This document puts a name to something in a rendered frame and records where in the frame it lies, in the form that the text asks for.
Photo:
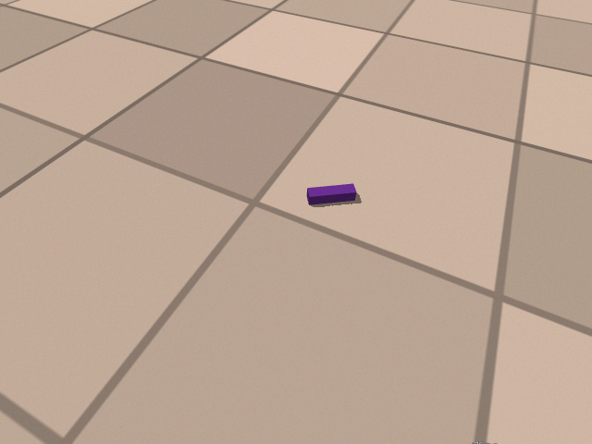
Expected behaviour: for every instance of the carton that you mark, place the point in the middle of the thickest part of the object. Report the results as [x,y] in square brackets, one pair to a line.
[331,194]

